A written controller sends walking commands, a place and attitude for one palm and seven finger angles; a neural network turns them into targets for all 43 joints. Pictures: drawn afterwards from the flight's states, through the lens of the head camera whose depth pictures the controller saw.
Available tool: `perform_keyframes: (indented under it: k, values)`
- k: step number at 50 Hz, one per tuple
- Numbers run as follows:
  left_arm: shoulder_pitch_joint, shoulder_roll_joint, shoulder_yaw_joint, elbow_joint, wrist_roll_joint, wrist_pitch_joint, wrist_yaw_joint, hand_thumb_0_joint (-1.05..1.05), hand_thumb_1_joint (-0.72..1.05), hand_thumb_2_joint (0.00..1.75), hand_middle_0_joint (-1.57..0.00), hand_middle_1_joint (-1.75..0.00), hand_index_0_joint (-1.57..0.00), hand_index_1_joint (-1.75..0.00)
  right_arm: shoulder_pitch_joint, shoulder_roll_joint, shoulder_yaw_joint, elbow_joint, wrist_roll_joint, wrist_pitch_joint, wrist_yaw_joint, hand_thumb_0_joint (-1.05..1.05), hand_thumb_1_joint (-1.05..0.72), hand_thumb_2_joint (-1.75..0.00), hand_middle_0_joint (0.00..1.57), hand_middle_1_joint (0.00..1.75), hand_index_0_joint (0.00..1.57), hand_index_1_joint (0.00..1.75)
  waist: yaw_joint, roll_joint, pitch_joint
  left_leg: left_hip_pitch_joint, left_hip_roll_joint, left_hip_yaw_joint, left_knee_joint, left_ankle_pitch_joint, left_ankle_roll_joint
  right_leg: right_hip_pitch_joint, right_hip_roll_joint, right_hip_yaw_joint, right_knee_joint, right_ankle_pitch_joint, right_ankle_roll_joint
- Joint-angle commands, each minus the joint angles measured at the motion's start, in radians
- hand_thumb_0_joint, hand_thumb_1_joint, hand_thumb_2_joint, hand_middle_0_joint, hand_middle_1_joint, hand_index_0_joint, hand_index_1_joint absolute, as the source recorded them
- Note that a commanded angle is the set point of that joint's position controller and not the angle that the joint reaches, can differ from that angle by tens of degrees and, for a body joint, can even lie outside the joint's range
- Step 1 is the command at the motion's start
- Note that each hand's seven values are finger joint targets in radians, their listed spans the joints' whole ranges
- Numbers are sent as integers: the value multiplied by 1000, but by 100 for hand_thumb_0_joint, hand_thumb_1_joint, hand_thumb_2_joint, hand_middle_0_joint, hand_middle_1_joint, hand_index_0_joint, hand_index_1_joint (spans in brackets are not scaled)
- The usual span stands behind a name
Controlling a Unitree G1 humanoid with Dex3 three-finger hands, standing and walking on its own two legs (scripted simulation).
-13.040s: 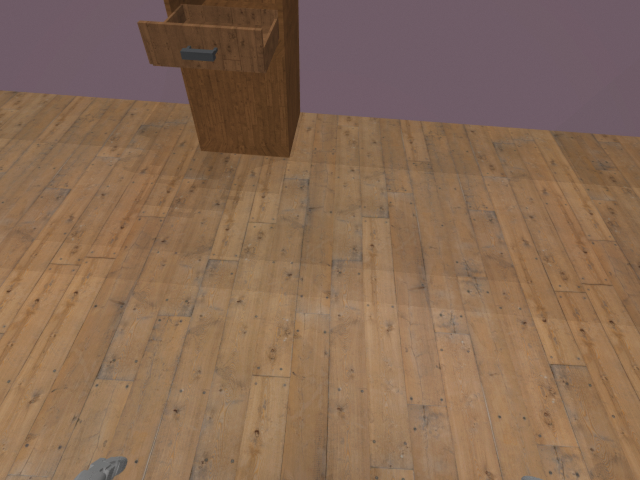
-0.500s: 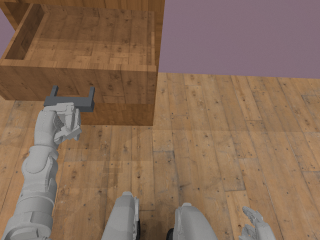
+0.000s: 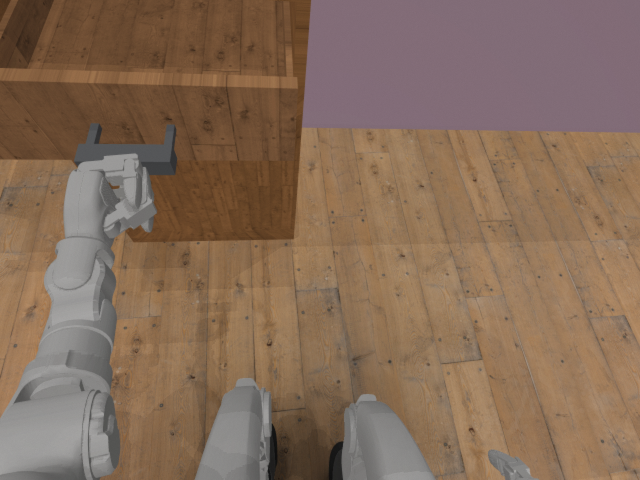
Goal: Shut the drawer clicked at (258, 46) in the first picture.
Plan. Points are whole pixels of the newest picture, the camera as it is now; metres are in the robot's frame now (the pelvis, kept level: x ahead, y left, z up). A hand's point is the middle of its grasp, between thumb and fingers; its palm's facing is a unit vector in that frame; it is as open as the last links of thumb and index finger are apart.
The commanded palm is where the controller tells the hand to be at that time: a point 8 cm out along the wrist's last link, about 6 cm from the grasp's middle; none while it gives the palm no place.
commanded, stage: push the drawer shut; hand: left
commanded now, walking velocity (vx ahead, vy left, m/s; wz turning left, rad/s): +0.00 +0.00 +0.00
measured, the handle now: (130, 145) +0.51 +0.25 +0.03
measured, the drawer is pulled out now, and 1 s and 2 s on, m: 0.16 0.06 0.00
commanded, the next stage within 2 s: pull the fist back off the drawer in 1.72 s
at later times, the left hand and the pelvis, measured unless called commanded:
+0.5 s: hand (155, 160) +0.50 +0.22 +0.03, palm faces +0.08 -1.00 -0.05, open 3.0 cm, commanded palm +0.50 +0.25 +0.04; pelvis +0.00 -0.01 -0.01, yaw -1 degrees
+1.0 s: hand (152, 130) +0.54 +0.23 +0.03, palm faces +0.07 -1.00 -0.04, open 3.2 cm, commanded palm +0.56 +0.25 +0.04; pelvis -0.01 +0.00 -0.02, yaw -3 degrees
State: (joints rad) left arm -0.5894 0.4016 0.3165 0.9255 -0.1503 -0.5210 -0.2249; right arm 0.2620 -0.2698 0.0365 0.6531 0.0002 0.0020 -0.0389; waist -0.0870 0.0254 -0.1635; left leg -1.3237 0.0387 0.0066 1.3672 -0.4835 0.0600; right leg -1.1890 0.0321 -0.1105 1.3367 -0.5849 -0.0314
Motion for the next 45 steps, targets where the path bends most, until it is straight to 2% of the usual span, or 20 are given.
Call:
perform_keyframes:
  k: [1, 5, 6, 7, 10, 11, 13, 17, 20, 23, 24, 25, 26, 29, 33, 35, 36, 38, 40, 45]
  values:
    - [-522, 239, 56, -190, -12, -64, 22, 0, 90, 90, -140, -160, -140, -160, 110, -189, -66, -70, -9, -13, -12, 0, -90, -90, 20, 30, 20, 30, -52, 131, -467, 545, -2, -148, -183, 79, -34, -17, 16, 64, -186, 121, -5]
    - [-569, 262, 60, -150, -7, -64, 12, 0, 90, 90, -140, -160, -140, -160, 119, -191, -65, -64, -9, -2, -9, 0, -90, -90, 20, 30, 20, 30, -63, 144, -467, 537, 0, -144, -170, 88, -32, -28, 20, 69, -186, 124, -5]
    - [-579, 253, 50, -130, -6, -59, 11, 0, 90, 90, -140, -160, -140, -160, 123, -191, -63, -63, -9, 0, -8, 0, -90, -90, 20, 30, 20, 30, -72, 140, -453, 525, -1, -144, -169, 78, -30, -32, 22, 70, -189, 119, -5]
    - [-582, 283, 75, -111, -5, -53, 13, 0, 90, 90, -140, -160, -140, -160, 128, -194, -62, -61, -9, 2, -9, 0, -90, -90, 20, 30, 20, 30, -72, 114, -449, 497, 0, -139, -161, 74, -26, -16, 23, 73, -191, 115, -3]
    - [-638, 296, 70, -103, 0, -52, 7, 0, 90, 90, -140, -160, -140, -160, 139, -194, -60, -58, -10, 6, -8, 0, -90, -90, 20, 30, 20, 30, -83, 146, -469, 503, -1, -135, -146, 98, -24, -25, 25, 76, -186, 127, -4]
    - [-644, 327, 93, -108, 3, -53, 6, 0, 90, 90, -140, -160, -140, -160, 143, -198, -61, -57, -13, 7, -9, 0, -90, -90, 20, 30, 20, 30, -77, 150, -493, 506, 1, -134, -140, 108, -24, -17, 25, 78, -182, 131, -4]
    - [-661, 309, 76, -100, 2, -50, 1, 0, 90, 90, -140, -160, -140, -160, 152, -195, -59, -58, -13, 8, -5, 0, -90, -90, 20, 30, 20, 30, -85, 165, -494, 516, 1, -139, -140, 121, -23, -28, 29, 74, -178, 137, -7]
    - [-692, 375, 113, -59, 9, -32, -1, 0, 90, 90, -140, -160, -140, -160, 163, -198, -54, -51, -12, 15, -5, 0, -90, -90, 20, 30, 20, 30, -97, 127, -484, 436, 3, -115, -109, 120, -13, 15, 32, 92, -191, 134, 0]
    - [-710, 375, 107, -66, 15, -32, -8, 0, 90, 90, -140, -160, -140, -160, 171, -197, -54, -53, -14, 18, -1, 0, -90, -90, 20, 30, 20, 30, -91, 194, -515, 486, 5, -123, -110, 163, -18, -9, 34, 84, -179, 155, -5]
    - [-728, 406, 125, -26, 17, -20, -10, 0, 90, 90, -140, -160, -140, -160, 184, -202, -51, -47, -15, 20, -1, 0, -90, -90, 20, 30, 20, 30, -108, 158, -496, 444, 7, -123, -97, 154, -12, -5, 38, 86, -179, 153, -3]
    - [-742, 432, 138, -21, 23, -17, -8, 0, 90, 90, -140, -160, -140, -160, 185, -205, -49, -45, -15, 23, -2, 0, -90, -90, 20, 30, 20, 30, -106, 164, -485, 432, 10, -122, -97, 149, -13, -9, 37, 87, -180, 147, -2]
    - [-767, 436, 131, -31, 27, -17, -9, 0, 90, 90, -140, -160, -140, -160, 187, -205, -48, -45, -16, 24, -2, 0, -90, -90, 20, 30, 20, 30, -108, 193, -494, 446, 9, -123, -98, 152, -15, -18, 37, 85, -176, 148, -3]
    - [-772, 418, 121, -27, 28, -13, -10, 0, 90, 90, -140, -160, -140, -160, 192, -203, -49, -45, -17, 23, 0, 0, -90, -90, 20, 30, 20, 30, -113, 189, -503, 453, 9, -126, -98, 154, -15, -19, 38, 83, -177, 150, -3]
    - [-785, 457, 149, -32, 27, -13, -11, 0, 90, 90, -140, -160, -140, -160, 203, -208, -49, -42, -19, 23, 1, 0, -90, -90, 20, 30, 20, 30, -113, 198, -540, 468, 13, -126, -88, 185, -12, -14, 39, 85, -175, 166, -2]
    - [-820, 496, 164, -9, 31, -3, -20, 0, 90, 90, -140, -160, -140, -160, 213, -209, -43, -39, -20, 24, 2, 0, -90, -90, 20, 30, 20, 30, -126, 195, -515, 416, 14, -121, -73, 172, -8, -4, 41, 92, -176, 160, -1]
    - [-826, 535, 186, 9, 36, 3, -22, 0, 90, 90, -140, -160, -140, -160, 216, -212, -39, -40, -20, 26, 0, 0, -90, -90, 20, 30, 20, 30, -122, 197, -511, 398, 16, -120, -72, 165, -9, 3, 42, 94, -177, 151, -1]
    - [-818, 543, 189, 33, 39, 11, -24, 0, 90, 90, -140, -160, -140, -160, 218, -214, -37, -43, -19, 26, 0, 0, -90, -90, 20, 30, 20, 30, -126, 177, -505, 373, 16, -117, -67, 154, -7, 7, 43, 97, -178, 144, 1]
    - [-871, 544, 176, 24, 43, 11, -27, 0, 90, 90, -140, -160, -140, -160, 223, -213, -35, -40, -21, 24, -1, 0, -90, -90, 20, 30, 20, 30, -138, 217, -500, 388, 18, -125, -65, 162, -8, -24, 43, 91, -168, 149, -1]
    - [-888, 553, 178, 5, 47, 13, -27, 0, 90, 90, -140, -160, -140, -160, 228, -219, -36, -39, -25, 26, 0, 0, -90, -90, 20, 30, 20, 30, -136, 252, -538, 441, 22, -135, -70, 182, -13, -48, 43, 80, -161, 157, -3]
    - [-952, 562, 164, 42, 63, 31, -22, 0, 90, 90, -140, -160, -140, -160, 244, -228, -30, -32, -29, 25, 1, 0, -90, -90, 20, 30, 20, 30, -164, 249, -517, 439, 27, -157, -70, 146, -12, -106, 45, 67, -152, 134, -2]
